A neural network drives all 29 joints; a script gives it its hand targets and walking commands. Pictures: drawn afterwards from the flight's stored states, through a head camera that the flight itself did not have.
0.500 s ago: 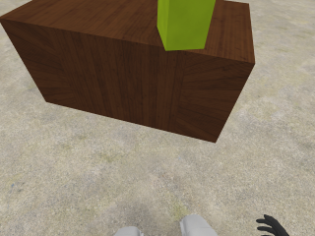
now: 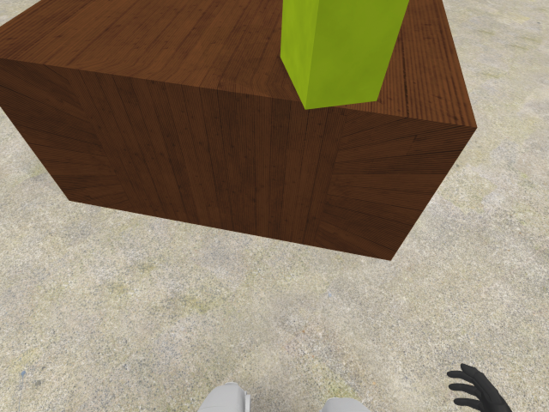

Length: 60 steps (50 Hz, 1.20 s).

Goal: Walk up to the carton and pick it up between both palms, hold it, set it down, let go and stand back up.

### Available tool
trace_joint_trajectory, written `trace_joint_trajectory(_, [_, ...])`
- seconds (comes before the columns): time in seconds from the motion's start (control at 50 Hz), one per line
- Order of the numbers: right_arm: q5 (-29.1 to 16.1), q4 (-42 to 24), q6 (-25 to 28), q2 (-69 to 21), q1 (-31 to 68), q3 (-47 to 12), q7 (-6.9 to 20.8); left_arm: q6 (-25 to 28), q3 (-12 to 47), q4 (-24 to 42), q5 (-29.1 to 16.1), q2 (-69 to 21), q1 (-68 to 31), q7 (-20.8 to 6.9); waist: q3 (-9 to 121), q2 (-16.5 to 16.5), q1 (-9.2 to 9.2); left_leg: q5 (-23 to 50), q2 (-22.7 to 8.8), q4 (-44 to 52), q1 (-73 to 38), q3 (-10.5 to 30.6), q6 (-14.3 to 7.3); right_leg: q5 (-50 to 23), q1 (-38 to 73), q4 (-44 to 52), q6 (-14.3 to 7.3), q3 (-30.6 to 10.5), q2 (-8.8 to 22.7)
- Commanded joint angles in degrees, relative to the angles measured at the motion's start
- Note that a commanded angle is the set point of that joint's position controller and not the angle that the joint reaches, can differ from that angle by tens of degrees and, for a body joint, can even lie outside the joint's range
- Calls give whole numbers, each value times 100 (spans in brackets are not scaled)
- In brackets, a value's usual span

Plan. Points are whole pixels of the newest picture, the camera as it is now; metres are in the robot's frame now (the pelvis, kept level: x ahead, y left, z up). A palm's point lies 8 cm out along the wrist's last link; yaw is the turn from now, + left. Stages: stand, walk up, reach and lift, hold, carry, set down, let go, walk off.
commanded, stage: walk up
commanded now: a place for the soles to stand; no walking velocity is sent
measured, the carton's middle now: (333, 28) +0.93 -0.15 +0.09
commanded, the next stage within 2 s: none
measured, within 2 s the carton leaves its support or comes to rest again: neither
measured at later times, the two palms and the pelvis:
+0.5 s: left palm (64, 345) +0.23 +0.34 -0.08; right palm (459, 374) +0.18 -0.28 -0.09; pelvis +0.15 +0.03 +0.01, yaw -7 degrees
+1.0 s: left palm (87, 253) +0.39 +0.35 -0.08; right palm (427, 279) +0.33 -0.26 -0.06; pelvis +0.29 +0.05 +0.02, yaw -8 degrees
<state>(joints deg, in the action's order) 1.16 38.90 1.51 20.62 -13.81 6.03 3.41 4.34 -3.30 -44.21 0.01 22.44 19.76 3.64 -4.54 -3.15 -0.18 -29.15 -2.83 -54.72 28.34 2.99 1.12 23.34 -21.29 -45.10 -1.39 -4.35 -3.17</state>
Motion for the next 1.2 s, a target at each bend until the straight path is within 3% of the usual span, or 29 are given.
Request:
trace_joint_trajectory(0.0, [125, 415, 366, 1810, -2126, 617, -283, 96, -149, 544, 182, 435, 2, -16, 638, -1493, 1030, 640, -717, 2989, -3387, 1686, 279, 687, -2867, -3120, -269, -942, -437])
trace_joint_trajectory(0.02, [97, 131, 337, 2031, -1278, 578, -269, 61, -100, 326, 88, 380, 397, 22, 324, -1757, 503, -770, -1822, 3911, -2770, 3520, 259, 1009, -3459, -3715, -90, -659, -696])
trace_joint_trajectory(0.04, [-69, -21, 313, 2111, -575, 582, -234, -26, -337, 277, 85, 1319, 280, 5, -135, -1236, 359, -2978, -2071, 5061, -1587, 4635, 174, 509, -3171, -3841, -261, -1061, -340])
trace_joint_trajectory(0.06, [-133, -96, 307, 2053, -135, 579, -271, -40, -371, 160, 99, 1543, -149, -49, -763, -876, 237, -3348, -2173, 5269, -1147, 4644, 28, 66, -3096, -4051, -289, -912, -39])
trace_joint_trajectory(0.1, [48, 12, 357, 1672, -21, 452, -293, -41, -375, -81, 22, 1437, -1, -191, -906, -313, 186, -1114, -1329, 4669, -1172, 2649, 661, -856, -2655, -3620, 33, -766, 267])
trace_joint_trajectory(0.14, [46, -34, 436, 1430, -556, 407, -369, -48, -373, -112, -55, 1153, 233, -241, -773, -323, 82, 3090, -976, 3717, -1418, 1042, 848, -1015, -2211, -2841, 35, -664, 246])
trace_joint_trajectory(0.2, [-3, -88, 416, 1381, -900, 423, -380, -80, -324, 80, -58, 1070, 23, -252, -407, -511, 150, 5552, -655, 3433, -2378, 390, 1050, -842, -1934, -2283, -47, -69, -26])
trace_joint_trajectory(0.24, [-35, -170, 330, 1642, -818, 498, -414, -159, -338, 143, -76, 1123, 188, -262, -278, -1666, 193, 6353, -246, 3612, -2469, -259, 1684, -371, -1365, -1488, -19, 424, -187])
trace_joint_trajectory(0.32, [50, -186, 248, 1477, -1504, 403, -442, -179, -113, 426, -84, 873, -993, -270, 198, -116, 671, 6015, -548, 2742, -4053, 72, 509, -851, -1785, 290, -34, 906, -98])
trace_joint_trajectory(0.4, [42, -477, 113, 1473, -565, 364, -443, -86, -235, 47, -71, 1032, 606, -189, 1057, 4, -315, 5448, -708, 859, -2639, -321, -11, -1099, 883, 1727, -321, 1007, 178])
trace_joint_trajectory(0.42, [10, -594, 125, 1439, -366, 309, -410, -38, -416, -157, 0, 1305, 1433, -166, 1545, 515, -852, 5034, -422, -404, -1592, -527, 64, -1006, 2464, 1579, -624, 752, 45])
trace_joint_trajectory(0.44, [-49, -610, 150, 1131, -288, 177, -377, -22, -577, -332, 49, 1609, 2009, -112, 1588, 1522, -1207, 2230, 242, -2087, -151, -617, 179, -706, 3339, 1658, -1105, -1049, 866])
trace_joint_trajectory(0.46, [-79, -672, 149, 990, -590, 86, -290, -5, -579, -119, 77, 1831, 1736, -37, 1687, 2130, -747, -214, 784, -2315, 1461, -42, 148, 786, 3797, 2531, -1773, -4275, 1964])
trace_joint_trajectory(0.48, [-22, -532, 90, 1525, -407, 203, -269, -1, -640, 164, 39, 2012, 950, -27, 1097, 1335, -599, -464, 225, -2719, 1448, 447, -18, 2327, 2803, 3016, -2100, -5135, 2495])
trace_joint_trajectory(0.54, [32, -439, 149, 1470, -144, 131, -141, 109, -500, 306, 108, 1505, 604, -49, 257, 59, -410, 176, 7, -2233, 1454, 446, -315, 1060, 1772, 2768, -1796, -3770, 1869])
trace_joint_trajectory(0.6, [42, -195, 119, 1380, -547, 154, -52, 162, -392, 312, 121, 1352, 298, -130, -75, 459, -43, 292, -128, -857, 428, 59, -323, -89, 186, 2359, -1507, -2329, 1320])
trace_joint_trajectory(0.64, [17, -344, 179, 1314, -455, 170, -50, 189, -398, 336, 233, 1485, 96, -157, -195, 953, 60, -58, -286, 259, 313, 167, -357, -308, -266, 2264, -1521, -2222, 1405])
trace_joint_trajectory(0.74, [120, -36, 374, 1122, -969, 281, -86, 186, -384, 476, 127, 1416, -246, -220, 532, 490, 395, 1568, 42, 2502, -1541, -199, -489, -804, -470, 954, -1116, -1634, 1087])
trace_joint_trajectory(0.76, [161, 214, 445, 1324, -1737, 387, -205, 174, -281, 567, 123, 1070, -266, -213, 976, -92, 848, 1219, -199, 3149, -2911, 571, -516, -1171, -1229, -684, -773, -1161, 731])
trace_joint_trajectory(0.78, [169, 248, 506, 1792, -1789, 518, -264, 169, -175, 529, -9, 561, -34, -232, 947, -1431, 755, 241, -1251, 3588, -3471, 2207, -432, 403, -2337, -2150, -368, -418, -347])
trace_joint_trajectory(0.8, [122, -48, 466, 1901, -1184, 473, -266, 108, -201, 327, -11, 900, 314, -161, 517, -509, 468, -1237, -2065, 4312, -2874, 3524, -330, 518, -2802, -2555, -124, -274, -294])
trace_joint_trajectory(0.82, [41, -106, 460, 2066, -803, 517, -282, 91, -226, 221, 57, 1262, 417, -182, 556, -546, 316, -1534, -2383, 4432, -2709, 4016, -620, 362, -2747, -2794, -173, -343, 81])
trace_joint_trajectory(0.88, [42, -183, 413, 1563, -560, 410, -253, 77, -298, -37, 57, 1356, 251, -307, -218, -387, 198, -629, -1613, 4519, -1892, 2259, -83, -522, -2125, -2330, -27, -267, 432])
trace_joint_trajectory(0.96, [-31, -181, 457, 1423, -961, 371, -301, 110, -319, 41, 12, 1171, 185, -286, -128, -51, 138, 3777, -1398, 3373, -2527, 1206, -312, -533, -1954, -2011, -6, -300, 371])
trace_joint_trajectory(1.02, [-4, -271, 392, 1453, -1061, 343, -300, 42, -288, 133, -15, 1215, -26, -214, 6, -666, 435, 3951, -1264, 3176, -2753, 888, -376, -181, -1850, -1430, 44, 87, 418])
trace_joint_trajectory(1.08, [73, -322, 276, 1489, -871, 327, -289, 107, -185, 416, -49, 1117, -560, -250, -405, -371, 493, 3417, -1204, 3245, -2313, 446, -1043, 298, -1743, -367, -90, 736, 512])
trace_joint_trajectory(1.14, [109, -647, 110, 1564, -93, 328, -201, 258, -246, 59, -39, 1133, 590, -156, 235, -467, -167, 4283, -972, 1760, -1341, -313, -1059, -563, 570, 1184, -209, 1134, 310])
trace_joint_trajectory(1.16, [100, -635, 86, 1403, 99, 258, -197, 296, -361, -249, -14, 1294, 1533, -84, 707, -22, -729, 4240, -576, 182, -1209, -536, -891, -1358, 1464, 1746, -216, 724, 383])
trace_joint_trajectory(1.18, [43, -712, 33, 927, -336, 78, -204, 353, -550, -329, 82, 1791, 1879, 4, 1006, 636, -754, 2500, -143, -899, -162, -345, -527, -1917, 2481, 1613, -377, -730, 874])
